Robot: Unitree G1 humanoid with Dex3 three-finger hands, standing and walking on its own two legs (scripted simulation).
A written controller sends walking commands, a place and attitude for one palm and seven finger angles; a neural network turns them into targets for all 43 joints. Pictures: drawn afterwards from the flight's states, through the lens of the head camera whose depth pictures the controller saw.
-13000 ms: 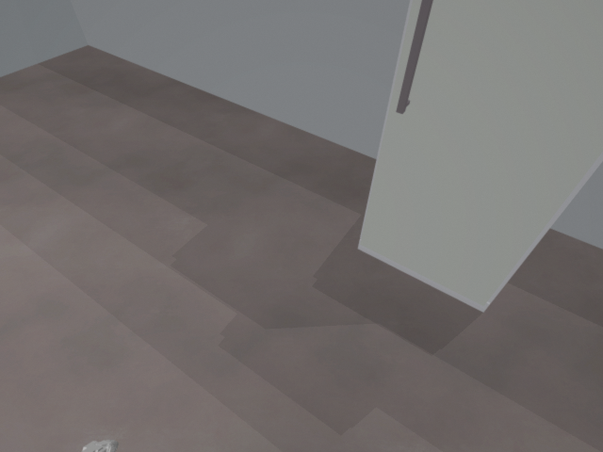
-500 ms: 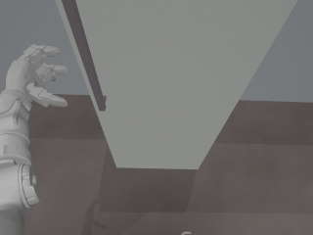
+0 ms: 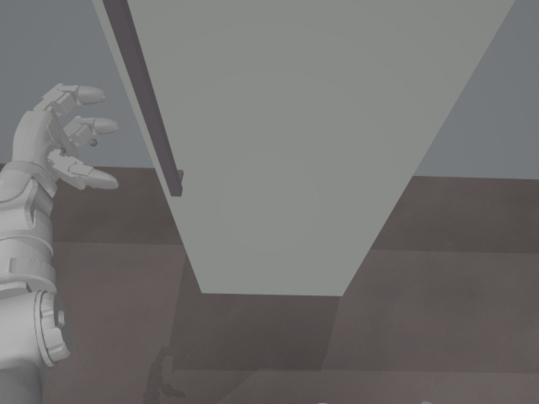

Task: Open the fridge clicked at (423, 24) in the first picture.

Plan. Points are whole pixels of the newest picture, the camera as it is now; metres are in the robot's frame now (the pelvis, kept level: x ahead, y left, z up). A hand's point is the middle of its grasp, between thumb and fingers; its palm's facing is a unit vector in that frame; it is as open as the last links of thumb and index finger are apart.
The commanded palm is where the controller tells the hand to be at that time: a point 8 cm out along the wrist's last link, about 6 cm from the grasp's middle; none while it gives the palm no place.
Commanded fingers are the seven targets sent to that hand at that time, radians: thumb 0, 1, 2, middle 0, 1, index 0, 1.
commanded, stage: feel for the door with the fingertips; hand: left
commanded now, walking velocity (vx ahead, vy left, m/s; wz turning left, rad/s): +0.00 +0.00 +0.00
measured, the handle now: (155, 107) +0.50 +0.17 +0.16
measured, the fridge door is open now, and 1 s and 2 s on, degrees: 0 0 0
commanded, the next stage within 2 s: slide the fingers in behind the handle in 0.76 s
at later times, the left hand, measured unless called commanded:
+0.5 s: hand (119, 141) +0.44 +0.21 +0.15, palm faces -0.01 -1.00 -0.01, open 14.0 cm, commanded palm +0.42 +0.26 +0.15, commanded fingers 0.00 -0.50 0.30 -0.30 -1.20 -0.30 -1.20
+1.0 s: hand (122, 133) +0.46 +0.21 +0.15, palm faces -0.02 -1.00 -0.02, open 13.7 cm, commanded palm +0.44 +0.26 +0.15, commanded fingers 0.00 -0.50 0.30 -0.30 -1.20 -0.30 -1.20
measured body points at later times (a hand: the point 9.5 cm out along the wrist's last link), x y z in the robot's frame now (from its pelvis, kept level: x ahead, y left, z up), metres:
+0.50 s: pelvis +0.00 +0.00 +0.00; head +0.04 +0.00 +0.45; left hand +0.44 +0.27 +0.15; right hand +0.08 -0.26 -0.11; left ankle -0.04 +0.12 -0.72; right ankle +0.03 -0.13 -0.72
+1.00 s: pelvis -0.02 +0.00 +0.00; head +0.05 +0.00 +0.44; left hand +0.45 +0.27 +0.15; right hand +0.02 -0.27 -0.12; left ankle -0.04 +0.12 -0.72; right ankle +0.03 -0.13 -0.72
